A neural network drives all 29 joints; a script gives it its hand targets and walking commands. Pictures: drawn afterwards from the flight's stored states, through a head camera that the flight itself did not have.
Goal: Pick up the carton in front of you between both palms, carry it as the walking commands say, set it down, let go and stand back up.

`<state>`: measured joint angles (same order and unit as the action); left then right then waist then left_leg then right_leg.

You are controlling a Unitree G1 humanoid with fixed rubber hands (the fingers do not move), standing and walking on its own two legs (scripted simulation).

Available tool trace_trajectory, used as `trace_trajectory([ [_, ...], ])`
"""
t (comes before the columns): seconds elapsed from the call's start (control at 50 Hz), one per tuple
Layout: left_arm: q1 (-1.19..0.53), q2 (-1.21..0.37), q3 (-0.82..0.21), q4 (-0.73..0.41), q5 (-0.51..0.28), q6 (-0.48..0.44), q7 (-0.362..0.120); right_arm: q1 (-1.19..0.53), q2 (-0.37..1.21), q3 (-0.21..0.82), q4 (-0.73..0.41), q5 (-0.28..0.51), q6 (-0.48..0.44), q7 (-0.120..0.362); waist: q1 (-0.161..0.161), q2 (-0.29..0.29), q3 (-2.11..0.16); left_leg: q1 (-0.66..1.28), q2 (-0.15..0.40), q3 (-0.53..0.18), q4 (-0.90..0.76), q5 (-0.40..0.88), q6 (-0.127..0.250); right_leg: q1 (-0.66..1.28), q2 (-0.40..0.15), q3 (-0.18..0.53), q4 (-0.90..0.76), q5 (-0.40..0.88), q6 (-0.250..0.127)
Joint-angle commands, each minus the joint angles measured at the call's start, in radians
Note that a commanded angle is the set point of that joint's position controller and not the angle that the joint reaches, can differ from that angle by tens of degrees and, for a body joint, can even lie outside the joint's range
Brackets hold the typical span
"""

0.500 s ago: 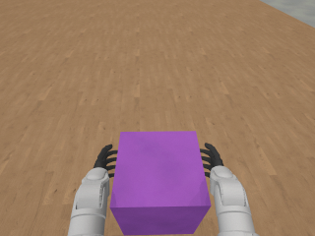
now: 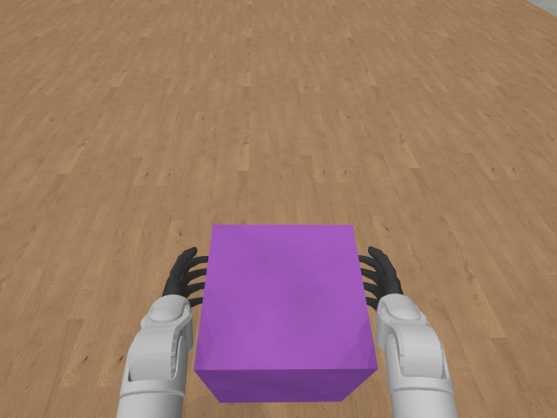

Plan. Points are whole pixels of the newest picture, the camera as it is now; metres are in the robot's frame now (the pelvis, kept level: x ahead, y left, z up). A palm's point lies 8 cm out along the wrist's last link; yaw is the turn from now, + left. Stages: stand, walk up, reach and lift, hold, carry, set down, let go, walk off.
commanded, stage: carry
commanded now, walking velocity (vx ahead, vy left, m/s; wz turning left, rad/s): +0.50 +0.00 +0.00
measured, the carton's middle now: (281, 319) +0.29 +0.00 -0.04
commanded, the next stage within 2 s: none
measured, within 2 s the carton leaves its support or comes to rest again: neither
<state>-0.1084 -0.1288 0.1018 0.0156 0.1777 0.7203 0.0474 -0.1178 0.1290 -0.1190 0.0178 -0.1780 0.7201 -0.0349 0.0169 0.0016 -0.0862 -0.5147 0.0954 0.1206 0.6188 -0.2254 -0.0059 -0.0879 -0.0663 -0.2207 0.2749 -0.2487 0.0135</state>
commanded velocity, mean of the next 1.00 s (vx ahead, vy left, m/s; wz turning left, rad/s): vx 0.02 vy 0.00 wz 0.00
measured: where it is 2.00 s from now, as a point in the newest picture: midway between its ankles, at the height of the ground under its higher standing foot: outside the picture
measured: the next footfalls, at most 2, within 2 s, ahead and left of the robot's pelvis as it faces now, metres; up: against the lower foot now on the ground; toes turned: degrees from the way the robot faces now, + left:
left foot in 0.10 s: +0.22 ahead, +0.13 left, +0.00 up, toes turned +7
right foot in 0.44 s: +0.28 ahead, -0.09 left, +0.00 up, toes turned +15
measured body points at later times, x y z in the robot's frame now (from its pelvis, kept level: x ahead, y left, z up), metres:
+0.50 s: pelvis +0.20 +0.05 -0.01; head +0.18 +0.05 +0.44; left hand +0.50 +0.19 +0.03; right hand +0.49 -0.12 +0.03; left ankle +0.18 +0.12 -0.75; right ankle +0.24 -0.08 -0.75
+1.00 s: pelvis +0.25 +0.04 -0.02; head +0.24 +0.04 +0.43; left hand +0.54 +0.19 +0.01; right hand +0.54 -0.11 +0.01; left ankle +0.18 +0.12 -0.75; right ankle +0.24 -0.08 -0.75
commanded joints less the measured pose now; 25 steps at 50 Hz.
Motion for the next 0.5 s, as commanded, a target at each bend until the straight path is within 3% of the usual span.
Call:
trace_trajectory([
  [0.0,-0.419,-0.761,-0.583,-0.042,-0.216,-0.025,-0.221,-0.384,0.816,0.591,0.001,0.205,-0.03,0.213,0.005,-0.108,-0.125,-0.032,-0.035,0.074,-0.093,0.064,0.0,0.153,-0.212,0.159,-0.045,0.286,-0.129],
  [0.02,-0.394,-0.786,-0.591,-0.055,-0.221,-0.021,-0.223,-0.375,0.835,0.619,-0.054,0.234,-0.023,0.217,-0.005,-0.161,-0.171,0.076,-0.011,0.054,-0.116,0.162,0.003,0.125,-0.22,0.1,-0.036,0.251,-0.095],
  [0.04,-0.399,-0.809,-0.534,0.024,-0.203,-0.017,-0.229,-0.432,0.786,0.581,-0.009,0.193,-0.02,0.212,-0.004,-0.136,-0.145,0.131,-0.036,0.116,-0.155,0.118,0.011,0.078,-0.176,0.057,0.006,0.163,-0.087],
  [0.06,-0.405,-0.789,-0.576,-0.027,-0.189,-0.024,-0.218,-0.404,0.834,0.59,0.011,0.226,-0.028,0.219,-0.012,-0.092,-0.161,0.291,-0.08,0.167,-0.173,0.077,0.004,0.0,-0.129,0.006,0.13,0.173,-0.062],
  [0.08,-0.439,-0.77,-0.548,-0.008,-0.176,-0.019,-0.217,-0.386,0.819,0.553,0.031,0.192,-0.02,0.218,-0.03,-0.083,-0.19,0.456,-0.066,0.116,-0.196,0.027,0.027,-0.098,-0.135,0.002,0.288,0.214,-0.038],
  [0.1,-0.427,-0.807,-0.579,-0.014,-0.202,-0.008,-0.215,-0.389,0.832,0.573,0.029,0.219,-0.02,0.217,-0.039,0.084,-0.2,0.534,0.133,-0.17,-0.316,0.037,0.06,-0.268,-0.035,-0.04,0.512,0.086,0.029],
  [0.12,-0.455,-0.819,-0.594,-0.063,-0.212,-0.002,-0.217,-0.384,0.824,0.534,0.01,0.216,-0.027,0.222,-0.042,0.319,-0.268,0.691,0.324,-0.476,-0.397,0.126,0.185,-0.451,0.055,0.008,0.752,-0.256,0.048],
  [0.14,-0.401,-0.818,-0.616,-0.012,-0.21,-0.005,-0.225,-0.365,0.832,0.527,0.021,0.218,-0.027,0.223,-0.034,0.283,-0.282,0.682,0.351,-0.463,-0.379,0.311,0.178,-0.472,0.004,0.144,0.813,-0.3,0.021],
  [0.16,-0.409,-0.806,-0.585,-0.02,-0.197,-0.022,-0.228,-0.368,0.846,0.548,0.055,0.221,-0.043,0.229,-0.033,0.213,-0.295,0.656,0.312,-0.362,-0.333,0.488,0.163,-0.461,-0.025,0.192,0.825,-0.277,0.0],
  [0.18,-0.437,-0.828,-0.613,-0.053,-0.232,-0.045,-0.23,-0.341,0.88,0.557,0.053,0.236,-0.063,0.229,-0.034,0.141,-0.341,0.659,0.319,-0.347,-0.34,0.451,0.168,-0.457,-0.034,0.196,0.802,-0.26,-0.008],
  [0.2,-0.418,-0.832,-0.606,-0.009,-0.22,-0.063,-0.233,-0.398,0.873,0.551,0.025,0.232,-0.076,0.229,-0.042,0.075,-0.319,0.632,0.289,-0.237,-0.321,0.591,0.172,-0.449,-0.054,0.194,0.742,-0.218,-0.004],
  [0.22,-0.335,-0.846,-0.595,0.075,-0.203,-0.073,-0.234,-0.405,0.868,0.576,0.018,0.223,-0.093,0.225,-0.03,0.048,-0.319,0.566,0.247,-0.143,-0.321,0.637,0.154,-0.384,-0.054,0.178,0.669,-0.213,-0.002],
  [0.24,-0.397,-0.832,-0.592,0.02,-0.188,-0.097,-0.228,-0.412,0.863,0.545,0.053,0.218,-0.108,0.229,-0.029,0.073,-0.321,0.575,0.223,-0.125,-0.307,0.57,0.159,-0.366,-0.035,0.186,0.55,-0.212,0.012],
  [0.26,-0.409,-0.871,-0.633,-0.008,-0.213,-0.111,-0.227,-0.433,0.915,0.591,0.011,0.27,-0.125,0.234,-0.032,0.121,-0.341,0.565,0.216,-0.108,-0.33,0.506,0.14,-0.328,-0.016,0.175,0.501,-0.17,0.014],
  [0.28,-0.411,-0.846,-0.594,0.003,-0.196,-0.115,-0.221,-0.456,0.901,0.601,0.031,0.26,-0.127,0.239,-0.032,0.154,-0.315,0.51,0.236,-0.088,-0.342,0.476,0.162,-0.315,-0.034,0.151,0.475,-0.168,0.012],
  [0.3,-0.401,-0.836,-0.611,0.016,-0.184,-0.116,-0.219,-0.447,0.891,0.585,0.051,0.25,-0.133,0.243,-0.035,0.15,-0.291,0.472,0.196,-0.031,-0.333,0.467,0.148,-0.275,-0.024,0.144,0.367,-0.132,0.022],
  [0.34,-0.494,-0.885,-0.656,-0.101,-0.246,-0.128,-0.214,-0.48,0.904,0.65,-0.06,0.28,-0.137,0.239,-0.041,0.081,-0.304,0.473,0.174,-0.042,-0.302,0.454,0.138,-0.218,0.011,0.081,0.26,-0.009,0.032],
  [0.36,-0.497,-0.861,-0.652,-0.177,-0.239,-0.109,-0.21,-0.504,0.896,0.659,-0.072,0.292,-0.118,0.238,-0.029,0.16,-0.305,0.478,0.177,-0.009,-0.29,0.384,0.123,-0.179,0.001,0.081,0.202,0.083,0.022],
  [0.38,-0.443,-0.864,-0.649,-0.112,-0.237,-0.065,-0.209,-0.403,0.869,0.632,-0.041,0.264,-0.088,0.229,-0.028,0.157,-0.317,0.425,0.153,0.005,-0.267,0.301,0.096,-0.096,-0.012,0.06,0.113,0.141,0.026],
  [0.42,-0.378,-0.789,-0.556,-0.038,-0.185,-0.027,-0.216,-0.339,0.811,0.547,-0.002,0.203,-0.045,0.217,-0.023,0.099,-0.27,0.356,0.113,0.031,-0.207,0.283,0.053,-0.006,-0.071,0.092,0.078,0.288,0.025],
  [0.44,-0.39,-0.783,-0.546,-0.025,-0.188,-0.024,-0.22,-0.344,0.802,0.54,0.005,0.185,-0.04,0.214,-0.03,-0.006,-0.294,0.323,0.094,0.045,-0.167,0.196,0.034,0.026,-0.129,0.14,0.109,0.446,0.015],
  [0.46,-0.425,-0.766,-0.478,0.022,-0.144,-0.013,-0.217,-0.414,0.772,0.507,0.005,0.169,-0.027,0.215,-0.028,-0.037,-0.273,0.317,0.056,0.003,-0.18,0.267,0.018,0.004,-0.152,0.169,0.187,0.549,-0.01],
  [0.48,-0.391,-0.782,-0.468,0.052,-0.169,-0.016,-0.222,-0.397,0.802,0.52,0.066,0.189,-0.009,0.219,-0.028,-0.102,-0.233,0.352,0.066,0.002,-0.173,0.208,0.015,-0.066,-0.145,0.172,0.163,0.546,-0.022],
])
